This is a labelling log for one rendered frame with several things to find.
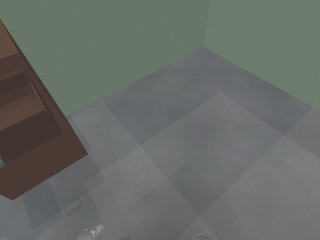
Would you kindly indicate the drawer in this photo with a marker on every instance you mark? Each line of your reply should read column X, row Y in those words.
column 25, row 120

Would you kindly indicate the cabinet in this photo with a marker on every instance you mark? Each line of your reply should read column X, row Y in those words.
column 34, row 167

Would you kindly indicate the robot left hand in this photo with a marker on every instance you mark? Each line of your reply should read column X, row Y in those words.
column 91, row 232

